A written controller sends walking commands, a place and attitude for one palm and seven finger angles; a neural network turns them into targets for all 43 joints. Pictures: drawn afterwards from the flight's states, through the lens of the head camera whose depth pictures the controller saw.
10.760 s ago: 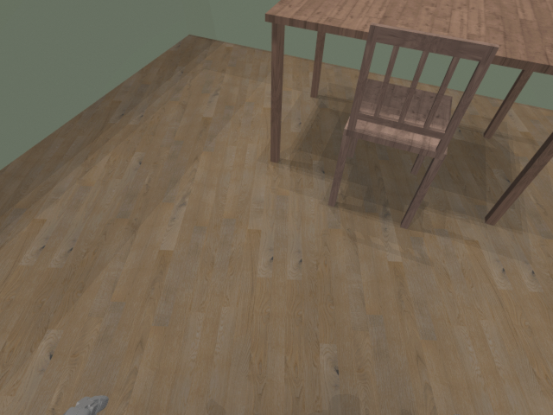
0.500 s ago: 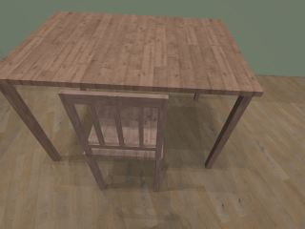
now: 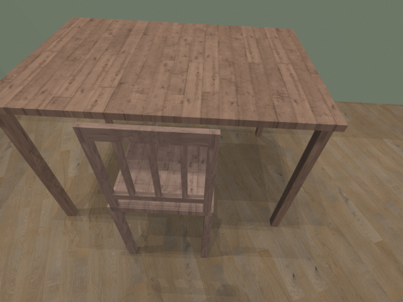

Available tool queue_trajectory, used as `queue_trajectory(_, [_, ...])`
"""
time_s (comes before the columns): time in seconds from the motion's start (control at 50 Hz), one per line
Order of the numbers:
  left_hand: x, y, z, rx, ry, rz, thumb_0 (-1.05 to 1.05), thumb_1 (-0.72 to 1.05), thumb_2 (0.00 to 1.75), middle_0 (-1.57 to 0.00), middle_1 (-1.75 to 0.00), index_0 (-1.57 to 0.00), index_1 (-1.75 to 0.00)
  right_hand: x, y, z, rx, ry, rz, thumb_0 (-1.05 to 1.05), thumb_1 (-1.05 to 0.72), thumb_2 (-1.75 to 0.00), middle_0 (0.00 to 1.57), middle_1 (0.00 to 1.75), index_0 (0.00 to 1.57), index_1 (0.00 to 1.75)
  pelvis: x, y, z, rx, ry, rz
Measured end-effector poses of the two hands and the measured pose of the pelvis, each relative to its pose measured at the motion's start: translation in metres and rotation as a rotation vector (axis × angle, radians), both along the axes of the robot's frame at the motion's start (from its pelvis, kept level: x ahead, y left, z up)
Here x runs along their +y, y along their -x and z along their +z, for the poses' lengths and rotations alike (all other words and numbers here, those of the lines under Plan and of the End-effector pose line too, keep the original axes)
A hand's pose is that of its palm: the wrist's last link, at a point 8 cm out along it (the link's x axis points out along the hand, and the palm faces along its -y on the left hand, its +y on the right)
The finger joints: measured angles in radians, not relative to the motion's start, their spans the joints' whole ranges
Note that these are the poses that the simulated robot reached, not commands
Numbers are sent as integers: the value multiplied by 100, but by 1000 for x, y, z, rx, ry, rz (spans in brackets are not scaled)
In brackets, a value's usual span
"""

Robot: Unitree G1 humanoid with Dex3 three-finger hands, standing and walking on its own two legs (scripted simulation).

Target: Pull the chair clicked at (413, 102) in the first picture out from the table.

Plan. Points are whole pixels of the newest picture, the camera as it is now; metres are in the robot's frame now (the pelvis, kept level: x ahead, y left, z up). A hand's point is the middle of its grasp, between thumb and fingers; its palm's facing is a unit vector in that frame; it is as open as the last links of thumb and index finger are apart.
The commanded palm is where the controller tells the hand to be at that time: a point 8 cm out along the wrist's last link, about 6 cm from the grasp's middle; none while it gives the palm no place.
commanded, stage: shuffle to correct the standing spot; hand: left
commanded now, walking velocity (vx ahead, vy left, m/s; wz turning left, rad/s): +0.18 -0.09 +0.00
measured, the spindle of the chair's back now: (154, 171) +0.49 +0.17 -0.10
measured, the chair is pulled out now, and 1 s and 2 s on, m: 0.00 0.00 0.00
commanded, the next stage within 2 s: come to a stop and stand still in 0.02 s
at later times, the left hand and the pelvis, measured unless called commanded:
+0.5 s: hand out of the picture +0.03 +0.15 -0.17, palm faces +0.08 -0.98 -0.19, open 7.3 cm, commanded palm none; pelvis +0.04 -0.02 +0.00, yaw +0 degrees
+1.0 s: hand out of the picture +0.03 +0.19 -0.17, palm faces +0.02 -0.98 -0.22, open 7.4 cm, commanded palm none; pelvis -0.04 +0.00 -0.01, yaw +1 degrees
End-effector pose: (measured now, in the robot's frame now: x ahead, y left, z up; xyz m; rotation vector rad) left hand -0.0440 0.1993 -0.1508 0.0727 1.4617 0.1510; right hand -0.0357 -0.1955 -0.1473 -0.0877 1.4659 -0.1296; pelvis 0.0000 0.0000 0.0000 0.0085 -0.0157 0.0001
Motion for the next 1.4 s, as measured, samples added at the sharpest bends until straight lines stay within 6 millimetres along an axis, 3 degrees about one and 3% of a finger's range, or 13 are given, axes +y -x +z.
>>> queue_trajectory(0.16, [-13,-11,-1,33,-5,30,1,91,89,-20,-30,-20,-30,-13,-11,-5,43,2,-11,0,-91,-90,20,30,20,30,-14,-29,-6,19,7,4])
queue_trajectory(0.28, [-26,-24,-5,53,6,49,1,91,89,-20,-30,-20,-30,-21,-42,-6,28,28,6,0,-91,-90,20,30,20,30,-18,-46,-8,24,13,9])
queue_trajectory(0.38, [-27,-47,2,8,3,48,1,91,89,-20,-30,-20,-30,-27,-69,2,-18,54,17,1,-93,-90,20,30,20,30,-17,-48,1,15,7,12])
queue_trajectory(0.54, [4,-67,7,-65,-74,9,2,92,89,-20,-30,-20,-30,-42,-81,3,-104,81,4,1,-93,-90,20,30,20,30,-15,-34,0,11,-2,-2])
queue_trajectory(0.66, [29,-81,10,-172,-145,-51,2,92,89,-20,-30,-20,-30,-53,-86,-1,-195,79,27,1,-92,-90,20,30,20,30,-18,-10,-8,7,0,8])
queue_trajectory(0.76, [39,-89,15,-271,-165,-72,1,91,89,-20,-30,-20,-30,-57,-88,3,-274,94,43,0,-92,-90,20,30,20,30,-15,9,-12,-7,14,17])
queue_trajectory(0.84, [42,-90,15,-313,-145,-86,1,91,89,-20,-30,-20,-30,-53,-78,9,-298,101,59,0,-91,-90,20,30,20,30,-9,23,-11,-8,18,16])
queue_trajectory(0.98, [37,-69,12,-299,-98,-89,1,91,89,-20,-30,-20,-30,-39,-42,12,-237,87,64,0,-91,-90,20,30,20,30,-1,37,-7,-4,18,11])
queue_trajectory(1.18, [30,-3,2,-116,-56,-54,1,91,89,-20,-30,-20,-30,-24,3,7,-99,64,30,0,-91,-90,20,30,20,30,5,42,-4,4,16,8])
queue_trajectory(1.3, [26,23,1,-31,-43,-33,1,91,89,-20,-30,-20,-30,-16,14,5,-53,51,14,0,-91,-90,20,30,20,30,7,40,-3,5,16,5])
queue_trajectory(1.4, [22,28,1,-7,-37,-20,1,91,89,-20,-30,-20,-30,-10,11,3,-45,39,11,0,-91,-90,20,30,20,30,8,38,-2,6,15,5])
